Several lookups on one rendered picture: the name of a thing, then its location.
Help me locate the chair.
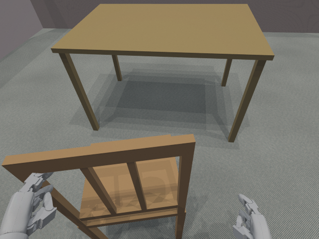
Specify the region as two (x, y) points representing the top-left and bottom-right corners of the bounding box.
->
(2, 134), (196, 239)

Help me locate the table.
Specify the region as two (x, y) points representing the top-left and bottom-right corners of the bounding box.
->
(51, 4), (275, 142)

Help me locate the robot left hand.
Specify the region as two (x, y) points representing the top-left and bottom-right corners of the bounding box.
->
(0, 172), (57, 236)

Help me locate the robot right hand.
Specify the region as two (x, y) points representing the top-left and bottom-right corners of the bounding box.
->
(233, 194), (272, 239)

